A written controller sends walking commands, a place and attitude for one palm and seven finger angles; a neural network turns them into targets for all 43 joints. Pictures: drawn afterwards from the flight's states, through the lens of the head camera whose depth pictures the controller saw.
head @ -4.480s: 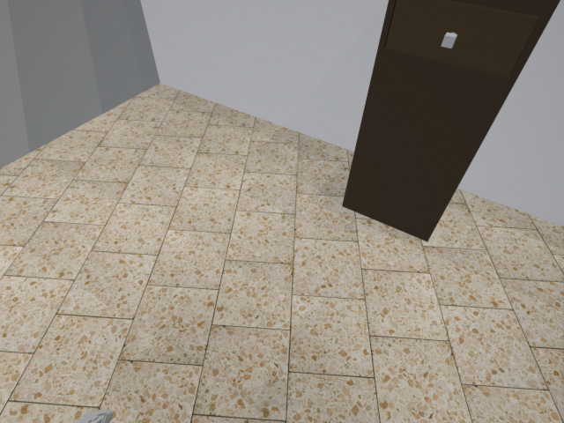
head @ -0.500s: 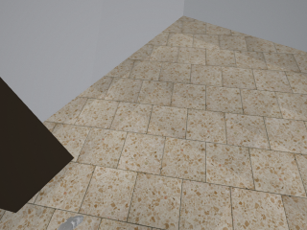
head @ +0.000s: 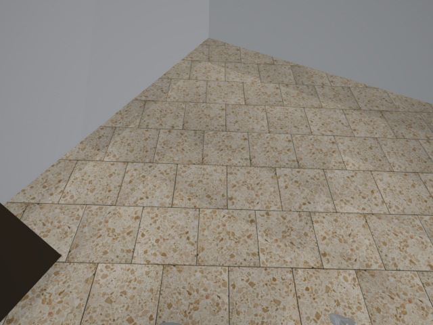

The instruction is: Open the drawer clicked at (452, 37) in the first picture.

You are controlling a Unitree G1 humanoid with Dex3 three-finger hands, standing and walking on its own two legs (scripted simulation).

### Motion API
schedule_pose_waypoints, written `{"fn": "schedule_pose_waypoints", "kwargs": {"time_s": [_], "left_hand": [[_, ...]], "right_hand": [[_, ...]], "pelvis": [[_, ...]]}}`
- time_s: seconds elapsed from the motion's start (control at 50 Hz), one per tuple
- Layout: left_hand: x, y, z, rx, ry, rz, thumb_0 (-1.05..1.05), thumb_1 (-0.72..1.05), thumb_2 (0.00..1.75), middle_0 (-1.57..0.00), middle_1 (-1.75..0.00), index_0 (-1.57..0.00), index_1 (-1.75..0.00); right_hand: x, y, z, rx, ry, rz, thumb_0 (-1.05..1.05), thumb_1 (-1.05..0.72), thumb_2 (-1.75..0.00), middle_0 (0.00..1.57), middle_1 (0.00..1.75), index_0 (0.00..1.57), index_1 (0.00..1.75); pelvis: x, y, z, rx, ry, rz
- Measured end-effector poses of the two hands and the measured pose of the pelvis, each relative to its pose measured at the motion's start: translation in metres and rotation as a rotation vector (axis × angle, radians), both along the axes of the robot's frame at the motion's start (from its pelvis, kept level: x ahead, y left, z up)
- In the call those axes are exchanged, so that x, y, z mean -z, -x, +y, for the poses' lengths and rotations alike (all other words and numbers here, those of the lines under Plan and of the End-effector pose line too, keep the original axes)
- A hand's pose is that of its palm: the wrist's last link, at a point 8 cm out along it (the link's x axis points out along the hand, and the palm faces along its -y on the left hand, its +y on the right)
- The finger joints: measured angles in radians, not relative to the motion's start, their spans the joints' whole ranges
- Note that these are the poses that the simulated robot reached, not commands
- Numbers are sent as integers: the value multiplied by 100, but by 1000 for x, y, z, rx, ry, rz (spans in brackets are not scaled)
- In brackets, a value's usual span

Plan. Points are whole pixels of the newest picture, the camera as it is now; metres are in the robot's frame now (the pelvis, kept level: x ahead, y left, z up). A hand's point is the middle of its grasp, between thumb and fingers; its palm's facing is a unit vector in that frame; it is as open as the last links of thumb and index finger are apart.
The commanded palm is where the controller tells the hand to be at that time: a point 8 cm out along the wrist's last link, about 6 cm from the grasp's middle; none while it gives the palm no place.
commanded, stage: walk to a spot facing it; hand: left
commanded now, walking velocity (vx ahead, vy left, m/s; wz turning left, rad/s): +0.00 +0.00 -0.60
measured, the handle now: out of the picture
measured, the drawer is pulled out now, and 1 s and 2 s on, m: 0.00 0.00 0.00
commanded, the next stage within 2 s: turn to face it in 0.46 s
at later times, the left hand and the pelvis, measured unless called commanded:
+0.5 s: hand (155, 273) +0.24 +0.17 -0.17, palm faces -0.33 -0.92 -0.21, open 7.4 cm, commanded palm none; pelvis +0.08 +0.01 -0.01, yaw -20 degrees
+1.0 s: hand (182, 265) +0.27 +0.11 -0.18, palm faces -0.21 -0.97 -0.16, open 7.3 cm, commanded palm none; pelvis +0.13 -0.03 -0.02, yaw -13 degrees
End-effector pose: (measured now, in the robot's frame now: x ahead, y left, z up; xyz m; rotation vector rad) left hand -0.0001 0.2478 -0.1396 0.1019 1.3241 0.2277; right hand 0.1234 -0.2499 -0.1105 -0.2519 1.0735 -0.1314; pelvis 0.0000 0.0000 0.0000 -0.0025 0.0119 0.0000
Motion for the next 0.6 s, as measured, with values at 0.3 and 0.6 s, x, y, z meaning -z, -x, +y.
{"fn": "schedule_pose_waypoints", "kwargs": {"time_s": [0.3,0.6], "left_hand": [[6,-121,48,218,1,15,1,91,90,-19,-30,-19,-30],[0,-309,-89,597,-17,-226,1,91,90,-19,-30,-19,-30]], "right_hand": [[-2,62,44,250,6,113,1,-91,-90,20,30,21,30],[52,167,22,603,-134,372,1,-91,-90,20,30,21,30]], "pelvis": [[-5,-48,36,205,43,-16],[24,-86,-17,399,-3,-5]]}}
